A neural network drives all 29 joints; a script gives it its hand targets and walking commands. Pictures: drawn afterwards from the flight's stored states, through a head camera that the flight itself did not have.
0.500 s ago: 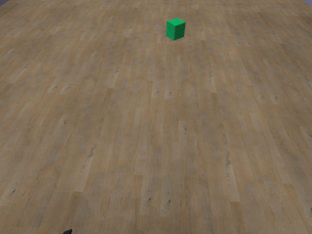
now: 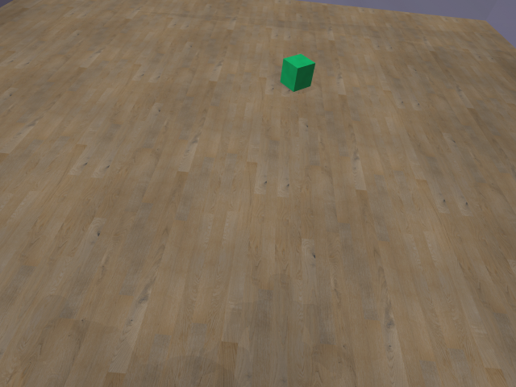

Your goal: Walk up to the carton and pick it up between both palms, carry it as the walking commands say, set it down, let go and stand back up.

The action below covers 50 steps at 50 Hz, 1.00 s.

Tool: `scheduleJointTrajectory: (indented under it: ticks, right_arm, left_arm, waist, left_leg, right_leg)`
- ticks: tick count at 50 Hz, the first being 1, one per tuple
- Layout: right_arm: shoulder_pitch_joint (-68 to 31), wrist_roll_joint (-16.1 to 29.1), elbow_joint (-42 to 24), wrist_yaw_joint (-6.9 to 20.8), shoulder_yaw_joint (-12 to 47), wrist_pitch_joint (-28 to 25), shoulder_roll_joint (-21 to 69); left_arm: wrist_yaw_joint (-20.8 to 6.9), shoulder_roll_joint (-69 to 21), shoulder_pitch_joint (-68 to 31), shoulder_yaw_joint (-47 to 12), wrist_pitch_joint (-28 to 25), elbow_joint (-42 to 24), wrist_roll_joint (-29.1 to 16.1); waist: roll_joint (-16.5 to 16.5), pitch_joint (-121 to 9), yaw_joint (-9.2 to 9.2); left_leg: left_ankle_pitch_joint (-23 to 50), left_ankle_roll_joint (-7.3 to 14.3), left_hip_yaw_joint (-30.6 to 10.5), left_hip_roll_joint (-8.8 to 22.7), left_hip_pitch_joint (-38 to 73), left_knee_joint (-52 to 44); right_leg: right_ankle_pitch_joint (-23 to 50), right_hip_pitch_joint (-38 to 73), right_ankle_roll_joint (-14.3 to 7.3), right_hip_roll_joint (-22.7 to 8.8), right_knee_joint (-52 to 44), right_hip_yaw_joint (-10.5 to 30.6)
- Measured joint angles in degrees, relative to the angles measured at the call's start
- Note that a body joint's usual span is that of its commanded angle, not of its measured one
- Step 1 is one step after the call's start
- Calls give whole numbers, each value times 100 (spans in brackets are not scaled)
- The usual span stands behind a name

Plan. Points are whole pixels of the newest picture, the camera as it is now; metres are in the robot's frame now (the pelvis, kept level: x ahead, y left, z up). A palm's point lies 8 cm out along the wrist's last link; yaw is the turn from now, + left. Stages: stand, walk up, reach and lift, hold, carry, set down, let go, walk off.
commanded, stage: walk up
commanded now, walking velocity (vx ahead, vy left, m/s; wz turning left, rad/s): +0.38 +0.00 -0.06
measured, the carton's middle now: (297, 72) +2.36 -0.32 -0.68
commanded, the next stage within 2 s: none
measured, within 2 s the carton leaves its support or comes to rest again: neither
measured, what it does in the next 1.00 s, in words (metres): walks ahead: right foot, then left foot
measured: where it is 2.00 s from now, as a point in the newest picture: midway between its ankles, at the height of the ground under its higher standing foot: (253, 254)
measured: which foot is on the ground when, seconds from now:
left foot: down 0.00-0.32, up 0.34-0.74, down 0.76-1.00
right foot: up 0.00-0.30, down 0.32-0.78, up 0.80-1.00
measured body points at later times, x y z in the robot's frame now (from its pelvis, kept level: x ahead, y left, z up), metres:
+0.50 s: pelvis +0.18 -0.06 +0.00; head +0.19 -0.07 +0.45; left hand +0.23 +0.19 -0.14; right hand +0.24 -0.33 -0.14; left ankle +0.21 +0.08 -0.68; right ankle +0.16 -0.15 -0.74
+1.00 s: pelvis +0.39 +0.00 +0.01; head +0.41 +0.02 +0.45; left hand +0.47 +0.26 -0.14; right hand +0.40 -0.26 -0.13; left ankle +0.41 +0.07 -0.74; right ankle +0.40 -0.16 -0.67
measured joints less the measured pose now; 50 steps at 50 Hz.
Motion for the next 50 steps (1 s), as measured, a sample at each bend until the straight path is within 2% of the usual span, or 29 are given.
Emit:
scheduleJointTrajectory:
  ticks: [5, 10, 13, 15, 16, 18, 19, 21, 24, 27, 33, 36, 38, 39, 41, 43, 46, 50]
  right_arm:
    - [555, -14, 134, -46, 36, -74, 5]
    - [830, -40, 163, -62, 28, -57, 2]
    - [888, -42, 187, -63, -16, -34, -51]
    - [919, -26, 194, -53, -45, 0, -97]
    - [949, -17, 170, -39, -54, 15, -104]
    - [793, -56, 135, -19, -90, 70, -151]
    - [667, -83, 103, -16, -107, 88, -173]
    - [346, -111, 19, 6, -124, 93, -208]
    - [-147, -172, -136, 81, -146, 130, -225]
    - [-585, -188, -252, 145, -117, 169, -201]
    - [-1226, -88, -362, 184, -14, 246, -11]
    - [-1311, -39, -409, 182, 15, 223, 120]
    - [-1264, -25, -440, 156, 27, 147, 167]
    - [-1233, -39, -446, 128, 20, 89, 173]
    - [-1033, -42, -383, 79, 22, 41, 147]
    - [-705, -14, -208, 57, 13, 56, 92]
    - [-231, 38, 55, 35, 3, 53, 28]
    - [281, 40, 225, -3, 22, -25, -7]
  left_arm:
    - [-56, 131, -528, 40, 100, -312, 12]
    - [-95, 189, -926, 8, 163, -503, -55]
    - [-92, 168, -1101, -29, 154, -562, -93]
    - [-61, 155, -1180, -44, 105, -576, -97]
    - [-35, 174, -1199, -31, 56, -589, -90]
    - [25, 137, -1137, -5, -23, -511, -104]
    - [42, 121, -1024, -8, -47, -429, -113]
    - [82, 91, -726, -12, -81, -220, -162]
    - [134, 38, -239, -49, -133, 89, -227]
    - [163, -37, 199, -79, -160, 341, -257]
    - [169, -161, 795, -118, -159, 508, -203]
    - [164, -153, 978, -90, -140, 517, -164]
    - [155, -122, 1079, -64, -119, 508, -154]
    - [149, -104, 1060, -61, -102, 484, -163]
    - [108, -69, 854, -29, -64, 395, -113]
    - [57, -15, 527, 3, -66, 250, -54]
    - [-1, 61, 46, 50, -84, -34, -9]
    - [-56, 159, -416, 110, -10, -346, 4]
  waist:
    - [71, -18, -220]
    - [91, 0, -419]
    - [131, -19, -501]
    - [163, -45, -511]
    - [129, -73, -495]
    - [210, -44, -388]
    - [237, -42, -342]
    - [263, -38, -247]
    - [262, -49, -71]
    - [226, -6, 125]
    - [172, 173, 467]
    - [116, 159, 581]
    - [61, 102, 589]
    - [25, 120, 567]
    - [-1, 149, 466]
    - [0, 133, 336]
    - [12, 75, 108]
    - [58, 16, -141]
  left_leg:
    - [-3, -42, 43, 19, 545, -538]
    - [-217, -158, 181, 49, 980, -748]
    - [-438, -273, 259, 100, 1166, -722]
    - [-746, -380, 268, 184, 1129, -370]
    - [-995, -387, 263, 217, 941, 131]
    - [-1582, -289, 6, 325, 303, 1809]
    - [-1617, -274, -135, 334, -20, 2500]
    - [-1307, -302, -275, 394, -572, 3198]
    - [-743, -407, -360, 528, -1255, 3248]
    - [-230, -476, -390, 601, -1671, 2745]
    - [305, -342, -295, 511, -1667, 1315]
    - [95, -179, -160, 383, -1345, 895]
    - [-4, -50, -67, 252, -956, 536]
    - [289, -15, -33, 211, -941, 606]
    - [91, 11, -42, 126, -957, 983]
    - [-99, 37, -109, 9, -712, 841]
    - [26, 43, -192, -118, -243, 239]
    - [86, 79, -266, -168, 277, -371]
  right_leg:
    - [409, -387, 137, -151, -855, -61]
    - [478, -193, 203, -130, -2049, -213]
    - [437, 100, 143, -26, -2610, -323]
    - [430, 448, 11, 75, -3105, -409]
    - [532, 603, -107, 77, -3286, -392]
    - [613, 552, -133, 182, -2954, -432]
    - [503, 622, -129, 227, -2906, -439]
    - [400, 901, -122, 297, -3114, -437]
    - [489, 1363, -104, 346, -3648, -443]
    - [501, 1767, -97, 350, -4046, -425]
    - [254, 2359, 72, 284, -4357, -404]
    - [-65, 2529, 207, 208, -4226, -401]
    - [-490, 2450, 293, 105, -3702, -388]
    - [-734, 2215, 258, 19, -3042, -387]
    - [-927, 1522, 74, 17, -1268, -170]
    - [-578, 898, -48, 9, -151, -55]
    - [-94, 201, -32, -118, 111, -21]
    - [281, -380, 93, -205, -403, -4]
